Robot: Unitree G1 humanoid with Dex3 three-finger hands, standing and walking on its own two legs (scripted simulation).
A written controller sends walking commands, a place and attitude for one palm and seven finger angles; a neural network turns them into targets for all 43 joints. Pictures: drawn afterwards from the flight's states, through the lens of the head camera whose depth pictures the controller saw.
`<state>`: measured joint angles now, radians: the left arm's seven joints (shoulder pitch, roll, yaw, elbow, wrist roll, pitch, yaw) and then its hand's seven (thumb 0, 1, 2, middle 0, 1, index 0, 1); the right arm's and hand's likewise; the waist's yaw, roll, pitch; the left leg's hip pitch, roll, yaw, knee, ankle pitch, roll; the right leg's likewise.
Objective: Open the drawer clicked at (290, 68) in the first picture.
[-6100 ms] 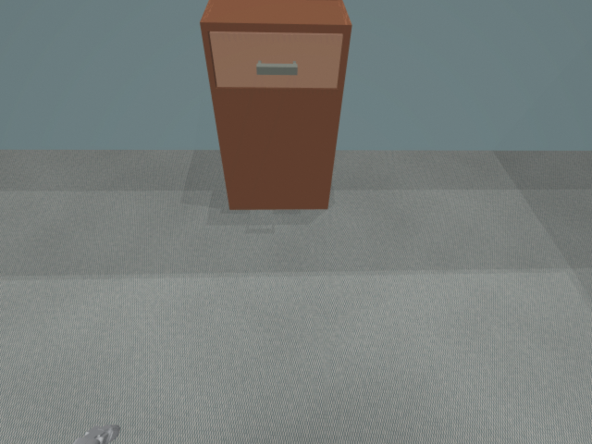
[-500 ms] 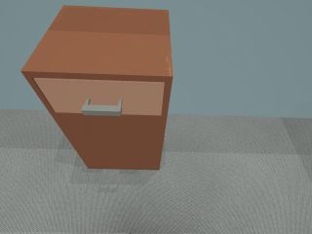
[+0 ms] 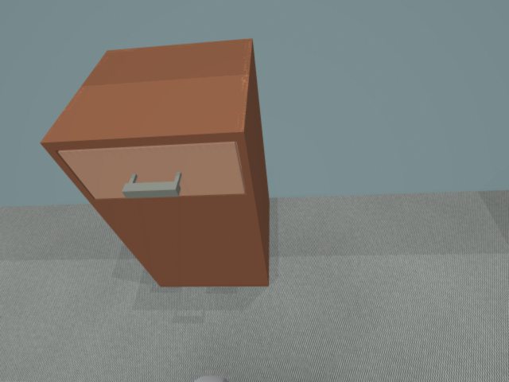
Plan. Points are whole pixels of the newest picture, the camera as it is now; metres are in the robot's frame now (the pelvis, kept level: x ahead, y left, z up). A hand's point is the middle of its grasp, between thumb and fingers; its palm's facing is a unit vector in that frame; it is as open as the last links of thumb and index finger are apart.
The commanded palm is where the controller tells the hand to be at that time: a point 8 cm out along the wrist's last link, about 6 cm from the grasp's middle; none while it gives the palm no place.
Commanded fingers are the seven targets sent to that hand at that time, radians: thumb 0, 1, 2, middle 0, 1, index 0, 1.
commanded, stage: come to a stop and stand still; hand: left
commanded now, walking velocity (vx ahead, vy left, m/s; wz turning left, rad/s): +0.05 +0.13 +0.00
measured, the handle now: (154, 183) +0.55 +0.31 -0.07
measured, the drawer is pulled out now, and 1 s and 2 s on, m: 0.00 0.00 0.00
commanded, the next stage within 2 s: look again from close up in 0.98 s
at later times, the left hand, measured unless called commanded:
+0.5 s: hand out of the picture -0.01 +0.25 -0.20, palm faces +0.08 -0.98 -0.18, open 7.4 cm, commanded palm none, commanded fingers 0.00 0.90 0.90 -0.20 -0.30 -0.20 -0.30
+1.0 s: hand out of the picture +0.06 +0.26 -0.19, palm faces +0.01 -0.98 -0.20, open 7.3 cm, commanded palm none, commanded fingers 0.00 0.90 0.90 -0.20 -0.30 -0.20 -0.30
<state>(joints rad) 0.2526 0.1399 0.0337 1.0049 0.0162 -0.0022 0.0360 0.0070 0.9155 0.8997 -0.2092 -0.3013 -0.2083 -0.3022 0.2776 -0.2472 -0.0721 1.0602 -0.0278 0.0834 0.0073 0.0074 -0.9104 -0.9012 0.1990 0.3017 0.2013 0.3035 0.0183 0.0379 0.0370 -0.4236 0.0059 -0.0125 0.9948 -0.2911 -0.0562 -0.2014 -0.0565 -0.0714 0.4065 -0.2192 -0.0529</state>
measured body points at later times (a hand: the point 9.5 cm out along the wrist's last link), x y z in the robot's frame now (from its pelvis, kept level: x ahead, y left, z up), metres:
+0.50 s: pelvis +0.01 +0.08 -0.01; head +0.03 +0.09 +0.44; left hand -0.01 +0.30 -0.18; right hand +0.09 -0.14 -0.16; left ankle -0.02 +0.19 -0.75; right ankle +0.00 -0.06 -0.75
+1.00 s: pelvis +0.04 +0.08 -0.01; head +0.05 +0.08 +0.44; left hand +0.06 +0.31 -0.17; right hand +0.00 -0.13 -0.17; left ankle -0.02 +0.19 -0.75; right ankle +0.00 -0.06 -0.75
